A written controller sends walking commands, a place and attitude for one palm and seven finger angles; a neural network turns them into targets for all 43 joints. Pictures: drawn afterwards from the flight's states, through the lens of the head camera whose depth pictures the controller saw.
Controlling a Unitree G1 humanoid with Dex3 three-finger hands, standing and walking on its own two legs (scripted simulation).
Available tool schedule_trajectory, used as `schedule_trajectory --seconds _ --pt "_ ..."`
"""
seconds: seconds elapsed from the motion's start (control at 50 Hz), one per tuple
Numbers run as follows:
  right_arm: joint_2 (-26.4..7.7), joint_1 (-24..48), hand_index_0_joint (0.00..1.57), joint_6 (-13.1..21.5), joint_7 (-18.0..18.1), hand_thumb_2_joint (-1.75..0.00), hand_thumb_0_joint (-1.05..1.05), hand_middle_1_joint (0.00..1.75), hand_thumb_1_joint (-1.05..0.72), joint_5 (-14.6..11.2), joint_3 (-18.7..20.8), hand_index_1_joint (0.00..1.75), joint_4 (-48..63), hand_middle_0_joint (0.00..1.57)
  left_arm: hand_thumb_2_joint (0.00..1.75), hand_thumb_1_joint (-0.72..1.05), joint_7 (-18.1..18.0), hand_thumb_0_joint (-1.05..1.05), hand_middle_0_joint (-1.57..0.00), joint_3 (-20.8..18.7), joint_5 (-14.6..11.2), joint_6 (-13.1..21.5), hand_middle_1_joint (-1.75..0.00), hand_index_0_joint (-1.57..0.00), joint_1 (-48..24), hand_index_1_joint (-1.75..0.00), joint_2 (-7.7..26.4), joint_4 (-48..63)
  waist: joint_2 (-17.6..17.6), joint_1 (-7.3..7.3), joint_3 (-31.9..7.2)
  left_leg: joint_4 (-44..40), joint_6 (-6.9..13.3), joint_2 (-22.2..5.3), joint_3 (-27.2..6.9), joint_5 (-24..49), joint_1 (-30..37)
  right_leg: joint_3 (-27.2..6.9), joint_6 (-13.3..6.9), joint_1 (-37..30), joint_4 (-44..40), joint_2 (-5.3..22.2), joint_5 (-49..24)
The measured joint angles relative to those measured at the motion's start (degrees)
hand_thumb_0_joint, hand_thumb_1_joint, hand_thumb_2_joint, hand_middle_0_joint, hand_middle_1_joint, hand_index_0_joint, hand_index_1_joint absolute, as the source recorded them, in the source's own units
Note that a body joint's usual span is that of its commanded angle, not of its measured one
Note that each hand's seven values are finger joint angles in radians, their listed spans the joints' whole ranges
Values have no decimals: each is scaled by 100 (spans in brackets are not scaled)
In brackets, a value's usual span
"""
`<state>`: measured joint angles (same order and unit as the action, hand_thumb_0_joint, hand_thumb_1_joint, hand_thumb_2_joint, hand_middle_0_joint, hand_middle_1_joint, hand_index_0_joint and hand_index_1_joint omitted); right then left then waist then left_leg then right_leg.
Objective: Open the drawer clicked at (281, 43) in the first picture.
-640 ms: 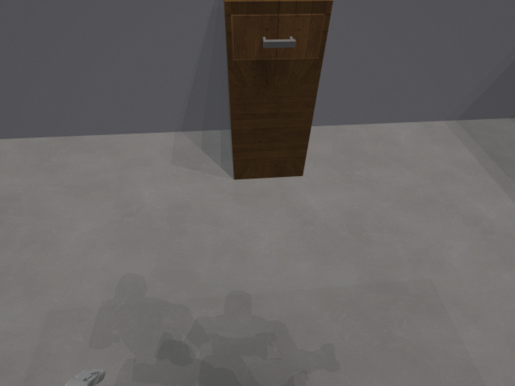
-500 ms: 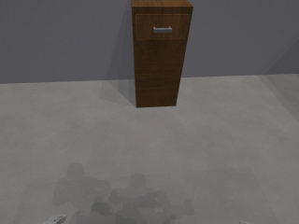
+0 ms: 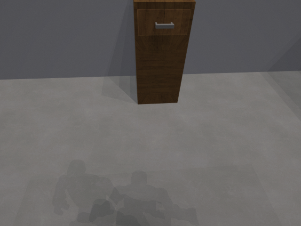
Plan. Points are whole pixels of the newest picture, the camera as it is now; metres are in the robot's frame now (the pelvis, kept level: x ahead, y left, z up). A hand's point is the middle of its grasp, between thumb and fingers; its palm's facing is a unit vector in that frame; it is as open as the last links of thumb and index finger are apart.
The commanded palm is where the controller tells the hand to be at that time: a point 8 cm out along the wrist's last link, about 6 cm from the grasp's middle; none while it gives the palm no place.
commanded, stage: stand and wait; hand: left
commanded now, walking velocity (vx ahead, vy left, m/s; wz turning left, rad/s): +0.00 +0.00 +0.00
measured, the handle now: (164, 24) +1.30 -0.02 -0.01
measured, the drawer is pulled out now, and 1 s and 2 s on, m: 0.00 0.00 0.00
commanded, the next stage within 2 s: look at it before walking up in 0.18 s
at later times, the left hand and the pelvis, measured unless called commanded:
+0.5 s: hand out of the picture +0.07 +0.25 -0.16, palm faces -0.03 -0.94 -0.33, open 7.4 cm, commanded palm none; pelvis +0.00 +0.00 +0.00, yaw +0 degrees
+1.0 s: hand out of the picture +0.06 +0.25 -0.16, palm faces -0.03 -0.94 -0.33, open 7.4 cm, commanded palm none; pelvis +0.00 +0.00 +0.00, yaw -1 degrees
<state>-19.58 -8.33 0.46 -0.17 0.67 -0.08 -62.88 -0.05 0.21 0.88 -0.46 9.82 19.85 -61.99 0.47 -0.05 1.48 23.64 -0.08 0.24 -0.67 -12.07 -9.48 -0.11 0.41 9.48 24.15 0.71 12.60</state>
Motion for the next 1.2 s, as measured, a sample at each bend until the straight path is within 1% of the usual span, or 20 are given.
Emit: schedule_trajectory --seconds 0.46,0.92,0.96,1.04,1.12,1.14,1.2 --pt "62 69 20 40 -17 -90 1 30 -90 -5 -4 30 -97 20 90 90 -3 0 -20 12 10 54 -30 -20 -116 -30 -40 -35 30 20 -58 -146 -5 -12 14 107 47 -15 2 -47 -160 -11 -123" --pt "46 87 20 36 -15 -90 1 30 -90 -19 -19 30 -123 20 90 90 -8 0 -20 7 14 49 -30 -20 -65 -30 -19 -88 15 -6 -11 -258 4 0 9 138 123 -10 15 -129 -277 2 -152" --pt "49 100 20 33 -11 -90 1 30 -90 -13 -15 30 -120 20 90 90 -5 0 -20 1 15 41 -30 -20 -65 -30 -17 -74 16 -27 -9 -256 1 -8 28 133 128 -29 12 -120 -269 -5 -152" --pt "118 138 20 -12 56 -90 1 30 -90 -1 26 30 14 20 90 90 -46 0 -20 -50 15 -74 -30 -20 0 -30 -72 36 16 -82 5 -64 -15 -66 181 24 10 -181 10 78 -46 -64 -95" --pt "313 92 20 -77 85 -90 1 30 -90 12 65 30 251 20 90 90 -15 0 -20 -98 32 -216 -30 -20 150 -30 -205 197 62 -92 53 229 -26 -124 409 -154 -149 -405 -4 412 421 -135 74" --pt "365 55 20 -90 76 -90 1 30 -90 19 73 30 299 20 90 90 12 0 -20 -114 41 -240 -30 -20 203 -30 -244 235 77 -97 60 304 -29 -139 472 -208 -172 -428 -28 512 611 -134 219" --pt "496 -84 20 -109 33 -90 1 30 -90 34 109 30 390 20 90 90 103 0 -20 -179 70 -304 -30 -20 428 -30 -394 326 65 -152 47 483 -56 -253 727 -397 -145 -183 -36 839 1539 -85 998"
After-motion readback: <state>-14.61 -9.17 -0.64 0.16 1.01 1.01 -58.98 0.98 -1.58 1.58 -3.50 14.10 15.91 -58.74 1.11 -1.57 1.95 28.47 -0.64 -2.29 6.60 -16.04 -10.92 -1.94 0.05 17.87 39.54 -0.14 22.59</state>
